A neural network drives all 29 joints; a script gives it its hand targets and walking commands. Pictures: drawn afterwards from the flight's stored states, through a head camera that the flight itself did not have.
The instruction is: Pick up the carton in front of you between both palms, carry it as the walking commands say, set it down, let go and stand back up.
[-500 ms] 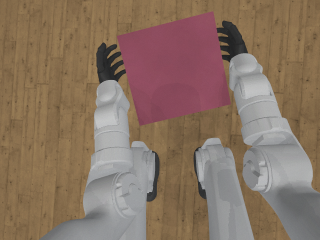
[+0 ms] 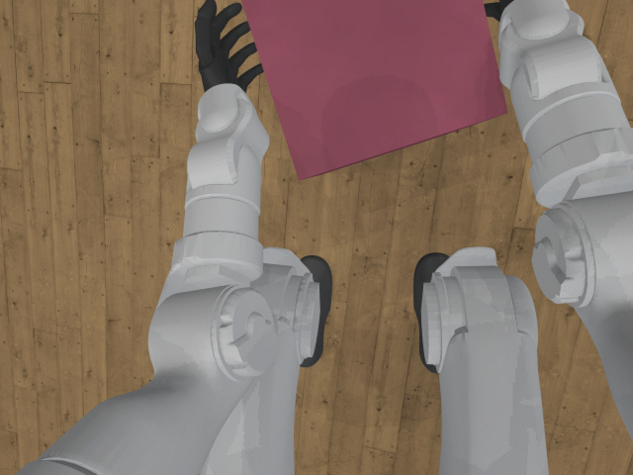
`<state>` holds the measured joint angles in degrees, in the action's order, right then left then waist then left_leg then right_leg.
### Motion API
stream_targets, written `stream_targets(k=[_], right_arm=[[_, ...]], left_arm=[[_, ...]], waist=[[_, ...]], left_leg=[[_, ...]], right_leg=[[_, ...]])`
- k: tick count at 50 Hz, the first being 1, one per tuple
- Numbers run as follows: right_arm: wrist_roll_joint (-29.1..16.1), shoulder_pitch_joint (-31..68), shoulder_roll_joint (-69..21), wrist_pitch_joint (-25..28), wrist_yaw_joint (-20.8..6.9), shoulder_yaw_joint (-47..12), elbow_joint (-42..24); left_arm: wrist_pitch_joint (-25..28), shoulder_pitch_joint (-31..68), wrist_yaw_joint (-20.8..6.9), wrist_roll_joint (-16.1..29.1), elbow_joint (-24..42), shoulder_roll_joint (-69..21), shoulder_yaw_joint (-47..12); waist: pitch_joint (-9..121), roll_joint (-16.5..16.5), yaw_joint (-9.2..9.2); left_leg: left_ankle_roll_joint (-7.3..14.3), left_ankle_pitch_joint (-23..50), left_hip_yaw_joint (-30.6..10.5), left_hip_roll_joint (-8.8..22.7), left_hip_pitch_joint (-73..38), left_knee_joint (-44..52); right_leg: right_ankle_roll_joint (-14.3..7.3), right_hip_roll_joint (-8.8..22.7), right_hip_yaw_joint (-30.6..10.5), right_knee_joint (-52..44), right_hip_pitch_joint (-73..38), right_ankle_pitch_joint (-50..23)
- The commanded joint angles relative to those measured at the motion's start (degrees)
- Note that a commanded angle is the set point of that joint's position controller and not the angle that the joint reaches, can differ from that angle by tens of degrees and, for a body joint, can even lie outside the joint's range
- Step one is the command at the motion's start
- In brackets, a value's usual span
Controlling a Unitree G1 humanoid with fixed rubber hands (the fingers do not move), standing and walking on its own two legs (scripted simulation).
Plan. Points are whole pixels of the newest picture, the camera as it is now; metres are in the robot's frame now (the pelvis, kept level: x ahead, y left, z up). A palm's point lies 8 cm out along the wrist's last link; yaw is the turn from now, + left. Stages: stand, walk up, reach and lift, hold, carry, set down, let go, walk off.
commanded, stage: set down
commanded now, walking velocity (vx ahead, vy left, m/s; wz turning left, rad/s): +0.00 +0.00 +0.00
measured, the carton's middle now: (366, 75) +0.52 -0.03 -0.26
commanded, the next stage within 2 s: none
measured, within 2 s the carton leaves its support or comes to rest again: rests again in 0.44 s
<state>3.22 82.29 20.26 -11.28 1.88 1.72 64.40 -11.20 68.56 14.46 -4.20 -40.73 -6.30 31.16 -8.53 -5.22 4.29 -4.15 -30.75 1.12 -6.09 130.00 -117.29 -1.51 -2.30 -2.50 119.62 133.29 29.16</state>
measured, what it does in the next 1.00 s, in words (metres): stands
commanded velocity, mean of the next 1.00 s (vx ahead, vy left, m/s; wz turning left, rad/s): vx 0.00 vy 0.00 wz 0.00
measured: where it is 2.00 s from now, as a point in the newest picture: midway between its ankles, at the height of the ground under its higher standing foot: (371, 331)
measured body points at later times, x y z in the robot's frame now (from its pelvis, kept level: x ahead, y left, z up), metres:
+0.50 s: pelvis +0.00 -0.01 -0.02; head +0.34 -0.07 +0.26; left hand +0.51 +0.13 -0.16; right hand +0.56 -0.17 -0.18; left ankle +0.12 +0.12 -0.36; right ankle +0.11 -0.11 -0.36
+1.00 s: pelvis +0.00 +0.00 -0.03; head +0.34 -0.07 +0.26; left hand +0.51 +0.14 -0.17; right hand +0.56 -0.17 -0.19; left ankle +0.12 +0.12 -0.36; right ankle +0.11 -0.11 -0.36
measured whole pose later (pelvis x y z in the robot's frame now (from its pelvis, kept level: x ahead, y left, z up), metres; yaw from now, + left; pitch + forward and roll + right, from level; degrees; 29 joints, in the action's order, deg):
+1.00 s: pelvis +0.00 +0.00 -0.03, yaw +2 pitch +38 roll +6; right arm 14.0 84.8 18.7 -8.4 -7.1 15.4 69.4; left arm -7.9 71.1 5.3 -8.2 -51.2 -0.5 35.6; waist -11.5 -6.0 3.0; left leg -4.8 -31.6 1.3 -8.4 130.7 -122.9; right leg -2.5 -0.4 -2.3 126.2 133.3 31.5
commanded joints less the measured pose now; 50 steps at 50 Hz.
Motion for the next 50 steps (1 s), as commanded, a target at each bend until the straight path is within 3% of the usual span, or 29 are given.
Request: stream_targets(k=[1,3,4,6,7,9,10,11,12,16,18,19,20,21,22,24,25,26,27,28,30,34,35,38,39,46,48,49,50], right_arm=[[-3.2,22.6,-48.5,3.8,-11.5,-13.4,-5.5],[-3.4,19.2,-50.2,3.8,-13.0,-9.7,-3.9],[-2.6,17.3,-48.8,3.5,-13.2,-9.4,-3.9],[-3.7,19.9,-47.3,3.9,-13.0,-9.7,-3.8],[-2.7,18.9,-47.8,3.0,-13.1,-9.2,-2.3],[-1.9,18.7,-49.7,3.4,-12.6,-7.2,-2.3],[-0.6,16.6,-49.5,3.0,-12.6,-5.9,1.3],[-1.0,18.7,-47.7,3.2,-12.8,-7.8,-0.8],[-0.4,17.5,-47.9,3.2,-12.6,-6.7,-1.1],[3.0,16.3,-45.4,2.9,-12.8,-3.0,3.8],[1.5,21.3,-42.8,2.7,-13.5,-1.5,3.4],[2.6,17.7,-41.6,2.4,-13.0,-2.4,5.0],[2.1,18.4,-41.9,2.5,-12.7,-4.3,3.4],[3.5,16.6,-42.2,2.3,-13.0,-0.5,5.9],[3.8,15.6,-41.2,1.8,-13.5,0.0,6.7],[2.1,15.6,-40.3,2.5,-14.1,-0.2,5.4],[4.0,16.2,-39.6,2.2,-14.0,-0.1,5.4],[4.6,14.0,-43.0,1.7,-14.2,0.5,8.9],[5.2,13.1,-40.2,1.9,-14.0,0.9,6.5],[4.9,12.4,-41.5,1.4,-14.2,1.7,7.5],[7.1,8.7,-38.5,1.4,-14.6,3.0,7.8],[8.5,9.7,-36.7,1.0,-14.5,2.1,6.9],[10.1,8.4,-34.7,0.9,-14.6,4.4,8.4],[8.9,9.7,-32.8,0.0,-15.7,3.0,9.5],[9.4,10.2,-35.5,0.6,-15.7,6.3,8.3],[10.2,6.3,-29.9,0.3,-15.7,5.9,11.3],[11.5,8.8,-24.3,0.8,-14.6,8.6,11.1],[10.1,8.4,-25.6,1.3,-14.7,8.1,9.1],[11.4,8.0,-18.9,1.8,-13.2,8.6,12.5]], left_arm=[[1.7,22.6,-14.5,1.6,-5.6,-43.2,-20.0],[2.1,26.5,-14.7,1.7,-3.1,-41.3,-23.9],[2.0,27.7,-15.3,4.8,-1.9,-40.6,-24.3],[1.9,25.7,-15.8,1.8,-6.1,-39.1,-21.3],[1.8,27.3,-16.1,2.2,-2.0,-39.1,-22.2],[1.8,25.2,-16.2,0.3,-5.9,-38.3,-18.6],[2.0,28.2,-16.5,2.2,-3.3,-40.1,-21.0],[1.6,26.5,-17.0,1.2,-6.1,-41.0,-19.5],[1.3,24.9,-17.6,0.4,-4.6,-39.6,-17.4],[1.0,23.3,-17.9,-1.1,-10.6,-37.0,-15.8],[0.8,26.5,-17.3,-2.7,-9.1,-34.8,-13.2],[0.8,25.0,-17.3,-1.3,-9.6,-36.0,-14.4],[1.2,26.0,-17.2,-1.2,-8.8,-34.0,-13.6],[1.3,25.8,-17.3,0.6,-10.2,-34.3,-15.3],[1.1,25.4,-17.5,-2.1,-10.8,-32.1,-12.5],[1.5,24.1,-17.3,-1.2,-10.0,-34.1,-15.7],[1.7,25.6,-17.7,0.5,-8.8,-34.6,-14.4],[1.8,27.6,-17.4,-1.0,-9.2,-31.9,-13.6],[1.3,26.3,-17.7,1.4,-10.3,-35.4,-15.7],[1.4,29.2,-18.0,0.6,-8.3,-32.5,-14.5],[0.9,23.1,-17.9,0.3,-13.2,-34.6,-13.6],[1.2,22.3,-17.9,-2.3,-13.6,-28.2,-9.8],[0.7,20.1,-17.9,-1.2,-14.2,-30.0,-11.9],[-0.1,17.2,-17.0,-3.9,-17.3,-27.5,-8.5],[0.9,20.2,-17.6,-4.0,-14.7,-28.0,-8.9],[1.2,18.0,-17.0,-3.0,-14.6,-24.9,-8.0],[1.6,19.6,-16.6,-3.2,-12.6,-21.8,-8.5],[2.2,19.8,-15.6,-3.9,-14.0,-18.0,-7.9],[2.0,17.9,-15.3,-2.5,-16.4,-18.0,-8.2]], waist=[[61.1,15.2,0.04],[58.8,12.7,-0.50],[59.1,13.8,-5.24],[55.1,10.9,0.34],[56.5,12.0,-1.76],[56.0,12.6,0.64],[56.1,12.1,-4.85],[55.3,10.6,-0.52],[55.0,12.1,0.34],[50.7,11.9,-3.55],[47.2,8.4,0.19],[49.0,10.3,-3.84],[48.6,11.9,-1.94],[48.3,9.1,-5.38],[47.3,8.9,-2.78],[45.5,3.5,-3.49],[46.3,8.2,-6.40],[44.9,8.0,-3.54],[45.7,7.1,-8.06],[45.9,5.7,-5.68],[45.5,3.7,-7.88],[37.8,10.5,-5.34],[40.8,7.5,-8.63],[34.6,7.3,-4.02],[39.4,7.7,-6.62],[36.2,7.3,-5.20],[35.0,8.5,-9.07],[35.3,4.8,-4.88],[36.6,8.4,-10.47]], left_leg=[[-0.9,16.4,4.5,-3.4,-24.9,3.1],[-0.5,17.0,4.6,-3.7,-25.1,4.7],[-0.8,15.8,3.4,-3.4,-22.2,3.9],[-0.9,13.9,4.6,-3.0,-22.2,2.7],[-0.5,12.9,4.4,-3.1,-20.0,3.2],[-0.5,12.2,6.0,-3.1,-17.0,2.0],[-0.1,11.8,4.2,-3.6,-15.6,3.0],[-0.7,12.1,5.8,-3.7,-16.8,3.2],[-0.6,11.2,6.1,-3.7,-13.7,2.7],[0.0,10.1,4.4,-3.7,-15.4,2.6],[-0.1,6.5,5.6,-3.3,-13.1,2.3],[-0.7,7.1,5.7,-3.4,-14.3,1.8],[-0.3,9.0,5.1,-3.3,-13.2,1.5],[0.0,5.7,4.7,-3.7,-13.6,2.4],[-0.2,7.5,5.4,-3.9,-15.1,3.4],[-0.7,9.7,4.3,-2.9,-17.1,2.3],[-0.4,9.8,3.5,-4.1,-16.2,2.9],[-0.4,8.4,4.9,-3.9,-15.1,3.0],[-0.8,8.4,3.3,-3.4,-14.9,1.8],[-1.0,8.4,5.0,-3.7,-13.0,2.2],[-1.2,8.3,5.2,-3.8,-13.4,1.8],[-0.1,7.5,3.8,-4.1,-9.7,1.5],[-0.5,6.1,3.2,-4.5,-12.0,1.6],[-0.3,4.3,3.5,-4.2,-11.4,2.0],[0.5,5.7,3.6,-5.0,-12.8,1.8],[-0.3,3.8,3.9,-4.1,-14.0,1.9],[-0.3,5.3,2.8,-4.0,-11.7,1.2],[-0.7,4.9,4.5,-3.6,-12.5,0.4],[-0.4,6.6,3.6,-3.9,-13.2,0.4]], right_leg=[[0.2,-1.8,-2.0,-11.4,-41.3,-15.7],[0.2,-2.5,-0.7,-9.9,-37.4,-17.6],[-0.1,-1.8,0.3,-8.7,-38.0,-17.6],[-0.3,-1.6,-1.2,-8.9,-34.7,-15.3],[0.0,-1.5,-0.7,-9.4,-38.5,-15.7],[-0.2,-1.8,-2.7,-10.2,-39.7,-14.6],[-0.5,-2.2,-0.6,-8.2,-40.1,-17.5],[-0.8,-2.0,-1.6,-9.5,-38.3,-16.5],[-0.6,-1.4,-2.6,-10.1,-42.5,-14.7],[-0.8,-2.2,-0.6,-8.8,-36.1,-12.3],[-1.6,-1.4,-2.2,-9.7,-33.2,-6.0],[-1.3,-2.1,-2.2,-10.9,-36.3,-6.0],[-1.4,-1.8,-3.2,-11.4,-36.1,-6.6],[-1.8,-1.8,-0.4,-8.4,-35.4,-8.7],[-1.7,-1.7,-1.5,-9.9,-33.1,-7.9],[-2.3,-1.9,-1.4,-8.4,-29.4,-9.6],[-2.5,-1.4,-0.8,-8.9,-30.2,-9.2],[-2.7,-1.3,-2.1,-9.3,-29.9,-9.8],[-2.7,-1.6,-1.8,-8.5,-33.0,-10.8],[-3.3,-1.0,-3.2,-9.1,-33.8,-10.7],[-2.7,-1.0,-1.3,-8.4,-33.4,-11.0],[-3.4,-0.9,-2.8,-8.6,-28.3,-7.9],[-3.8,-0.9,-1.0,-7.5,-30.5,-6.6],[-3.7,-0.3,-2.3,-8.0,-23.4,-2.6],[-3.2,-1.3,-2.5,-8.8,-28.0,-5.1],[-3.8,-0.2,-2.0,-7.7,-27.6,-2.7],[-4.1,-0.4,-1.9,-7.7,-27.3,-4.5],[-3.0,0.1,-2.5,-5.8,-28.1,-4.5],[-3.6,0.0,-1.9,-7.4,-29.6,-6.0]])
